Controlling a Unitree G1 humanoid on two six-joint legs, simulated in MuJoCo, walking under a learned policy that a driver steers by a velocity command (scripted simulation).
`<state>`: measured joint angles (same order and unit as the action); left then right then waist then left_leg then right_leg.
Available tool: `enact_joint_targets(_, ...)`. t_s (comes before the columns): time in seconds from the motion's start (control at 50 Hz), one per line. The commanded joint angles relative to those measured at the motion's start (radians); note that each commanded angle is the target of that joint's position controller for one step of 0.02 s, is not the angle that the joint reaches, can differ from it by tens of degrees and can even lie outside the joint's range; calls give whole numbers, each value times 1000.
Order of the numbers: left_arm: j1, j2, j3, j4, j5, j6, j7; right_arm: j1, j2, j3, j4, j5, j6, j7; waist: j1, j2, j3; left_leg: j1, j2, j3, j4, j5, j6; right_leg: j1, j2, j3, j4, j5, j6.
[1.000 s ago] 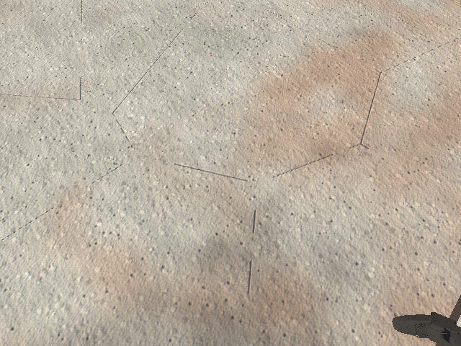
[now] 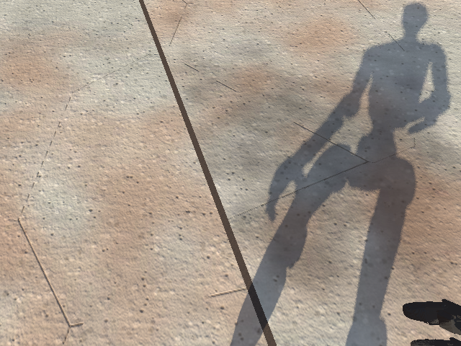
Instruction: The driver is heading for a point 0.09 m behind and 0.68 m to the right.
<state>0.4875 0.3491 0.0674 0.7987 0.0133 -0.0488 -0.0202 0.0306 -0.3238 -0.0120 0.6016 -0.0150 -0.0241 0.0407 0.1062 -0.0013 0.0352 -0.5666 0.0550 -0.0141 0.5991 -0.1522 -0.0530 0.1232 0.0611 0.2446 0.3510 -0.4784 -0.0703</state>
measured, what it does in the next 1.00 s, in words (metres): walks ahead, turning right: left foot, then right foot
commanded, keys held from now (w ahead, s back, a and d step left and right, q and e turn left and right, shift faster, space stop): w+e+shift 0.46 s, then e+shift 0.10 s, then w+e+shift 0.10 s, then w+shift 0.10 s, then shift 0.24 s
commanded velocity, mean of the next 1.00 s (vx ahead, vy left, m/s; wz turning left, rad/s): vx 0.81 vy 0.00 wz -0.84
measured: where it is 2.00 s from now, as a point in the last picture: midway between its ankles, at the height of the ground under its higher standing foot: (385, 227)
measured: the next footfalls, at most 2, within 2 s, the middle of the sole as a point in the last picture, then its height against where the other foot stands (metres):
left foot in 0.02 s outside the picture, level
right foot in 0.48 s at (312, 315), level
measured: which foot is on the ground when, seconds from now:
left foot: up 0.00-0.00, down 0.02-0.48, up 0.50-0.90, down 0.92-1.00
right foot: down 0.00-0.02, up 0.04-0.46, down 0.48-0.92, up 0.94-1.00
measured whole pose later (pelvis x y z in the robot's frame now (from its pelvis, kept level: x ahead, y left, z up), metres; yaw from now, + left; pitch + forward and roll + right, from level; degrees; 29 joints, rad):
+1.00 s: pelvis +0.77 -0.25 +0.00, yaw -49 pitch +1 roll +1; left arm 0.37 0.28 0.04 0.87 -0.02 -0.03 0.02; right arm 0.05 -0.25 -0.01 0.62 -0.02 -0.12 0.01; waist 0.04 0.01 0.08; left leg -0.46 -0.03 0.06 0.54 -0.10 0.03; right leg -0.20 0.19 0.23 1.23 -0.53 0.00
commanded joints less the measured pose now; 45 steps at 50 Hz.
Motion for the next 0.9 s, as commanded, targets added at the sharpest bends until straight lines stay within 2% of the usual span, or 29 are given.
enact_joint_targets(0.02, -272, 171, 43, -116, 16, -36, 0, 600, -255, -108, 102, -11, -9, -64, -408, 93, -264, 887, 43, -24, 19, -268, 20, -551, -14, 5, 602, 656, -71)
enact_joint_targets(0.04, -265, -27, -8, -175, 4, -45, 4, 666, -342, -115, 111, -48, -22, -74, -359, 450, -297, 952, 308, -463, -247, -796, 17, -787, 109, -32, 964, -104, -64)
enact_joint_targets(0.06, -188, -16, -24, -192, -24, -41, 1, 426, -298, -104, 54, -48, -21, -63, -202, 493, -257, 797, 384, -899, -495, -918, 62, -887, 86, -34, 1096, 5, -73)
enact_joint_targets(0.08, -175, 44, -14, -144, -2, -18, 1, 251, -186, -85, 10, -43, -15, -58, -135, 288, -144, 674, 387, -779, -443, -900, 113, -894, -18, -93, 1113, 126, -71)
enact_joint_targets(0.1, -206, 75, -8, -130, 18, -4, -12, 226, -130, -75, 15, -37, -13, -53, -133, 147, -100, 577, 341, -583, -398, -726, 131, -851, -71, -134, 1050, 187, -59)
enact_joint_targets(0.12, -240, 74, -6, -126, 24, 6, -28, 241, -111, -71, 40, -36, -17, -51, -130, 101, -73, 518, 291, -422, -389, -568, 124, -819, -104, -139, 1002, 205, -44)
enact_joint_targets(0.14, -277, 56, -11, -141, 30, 16, -45, 278, -91, -62, 77, -34, -26, -53, -129, 109, -39, 478, 266, -310, -394, -468, 118, -816, -126, -138, 978, 211, -34)
enact_joint_targets(0.2, -392, -2, -33, -189, 27, 44, -70, 365, -51, -51, 155, -12, -63, -37, -135, 86, 38, 483, 259, -100, -425, -196, 99, -918, -159, -153, 962, 300, -29)
enact_joint_targets(0.28, -523, 0, -47, -248, 14, 49, -82, 358, -58, -49, 181, -20, -89, -35, -103, 53, 95, 464, 221, 151, -477, 46, 91, -943, -148, -217, 794, 440, -33)
enact_joint_targets(0.34, -647, -9, -61, -277, 22, 45, -103, 419, -84, -54, 220, -22, -91, -46, -126, 11, 159, 509, 191, 285, -522, 261, 81, -885, -120, -349, 560, 460, -72)
enact_joint_targets(0.36, -657, -16, -64, -268, 20, 42, -103, 449, -87, -53, 235, -19, -86, -49, -134, 0, 149, 551, 158, 332, -493, 479, 61, -830, -75, -414, 496, 445, -97)
enact_joint_targets(0.38, -650, -24, -66, -267, 18, 39, -99, 459, -116, -56, 234, -19, -82, -54, -116, 37, 124, 568, 179, 344, -437, 769, 61, -744, -45, -443, 455, 431, -113)
enact_joint_targets(0.42, -502, 23, -48, -217, 14, 36, -76, 443, -184, -72, 229, -14, -58, -65, -16, 95, 10, 658, 214, 343, -227, 1190, 62, -578, 27, -453, 426, 361, -144)
enact_joint_targets(0.44, -332, 63, -26, -168, 6, 33, -60, 402, -215, -81, 215, -16, -38, -67, 68, 121, -74, 642, 234, 329, -25, 1278, 77, -412, 55, -435, 434, 297, -161)
enact_joint_targets(0.46, -110, 114, 5, -100, 4, 29, -40, 351, -221, -83, 190, -18, -22, -63, 158, 124, -169, 536, 248, 299, 251, 1219, 97, -163, 70, -382, 381, 245, -195)
enact_joint_targets(0.48, -25, 147, 36, -45, 3, 31, -9, 346, -176, -79, 187, -25, -18, -50, 144, 19, -183, 310, 160, 281, 586, 560, 71, 63, 41, -268, 281, 249, -207)
enact_joint_targets(0.5, -128, 238, 56, -66, -8, 40, 10, 356, -40, -49, 134, -41, -22, -36, -2, -218, -105, -5, -9, 248, 953, -376, 33, 112, -150, 61, 300, 537, -226)
enact_joint_targets(0.52, -117, 292, 70, -113, 22, 52, 6, 355, -94, -54, 20, -5, -38, -40, -11, -180, -324, -257, -65, 39, 1111, -391, 0, 360, -302, 486, 118, 599, -421)
enact_joint_targets(0.54, -111, 252, 72, -113, 13, 49, 13, 278, -116, -47, 14, -6, -59, -46, -10, 6, -271, -287, -12, -39, 1030, -297, 4, 273, -312, 501, 14, 631, -385)
enact_joint_targets(0.56, -150, 215, 66, -95, 5, 41, 22, 267, -105, -41, 21, -1, -66, -49, -63, 65, -125, -248, 17, -38, 931, -259, 3, 88, -286, 404, -9, 746, -359)
enact_joint_targets(0.6, -211, 149, 44, -93, -8, 21, 32, 281, -93, -37, 41, -38, -39, -51, -145, 141, -45, -113, 79, -42, 785, -263, -20, -160, -201, 252, -49, 753, -313)
enact_joint_targets(0.66, -196, 122, 30, -79, -11, -13, 22, 210, -62, -28, 12, -56, 8, -43, -156, 117, -29, 4, 104, -23, 561, -270, -52, -383, -109, 183, -92, 657, -296)
enact_joint_targets(0.7, -169, 122, 30, -63, 2, -26, 21, 99, -17, -11, -30, -47, 4, -29, -124, 77, -8, -15, 90, 12, 392, -79, -36, -399, -64, 139, -117, 604, -261)
enact_joint_targets(0.76, -76, 87, 22, -23, -9, -37, 10, -21, 4, 5, -55, -31, -9, -19, -44, 20, 3, 14, 50, 46, 157, 206, 12, -334, -41, 94, -130, 698, -197)
enact_joint_targets(0.82, 5, 82, 16, 29, -12, -30, 25, -85, 7, 10, -69, -27, -26, -17, 7, 3, 23, 76, -28, 89, 0, 284, 64, -227, -64, 69, -76, 1015, -132)
enact_joint_targets(0.84, 12, 94, 17, 41, -9, -28, 32, -63, -10, 5, -64, -30, -32, -23, -4, -13, 6, 125, -62, 87, -38, 267, 82, -184, -68, 68, -29, 1129, -105)
enact_joint_targets(0.86, 34, 25, 8, 42, -61, -16, 52, -128, -59, -34, -105, 23, -81, -31, -28, 35, -32, 183, -111, 24, -113, 204, 74, -133, -98, 140, 73, 1093, -74)
enact_joint_targets(0.88, 4, 86, 16, 46, -49, -5, 61, -44, -95, -49, -90, 30, -99, -37, -98, -10, -88, 227, -118, 45, -134, 235, 77, -67, -113, 129, 149, 1175, -58)
enact_joint_targets(0.9, -80, 122, 25, 24, -33, 5, 61, 106, -116, -61, -51, 23, -112, -43, -195, -66, -152, 379, -84, 42, -182, 369, 100, -92, -91, 93, 312, 1202, -22)
Over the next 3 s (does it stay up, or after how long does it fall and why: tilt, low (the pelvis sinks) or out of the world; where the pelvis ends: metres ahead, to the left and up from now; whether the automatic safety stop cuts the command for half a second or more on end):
stays up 0.69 -0.66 0.01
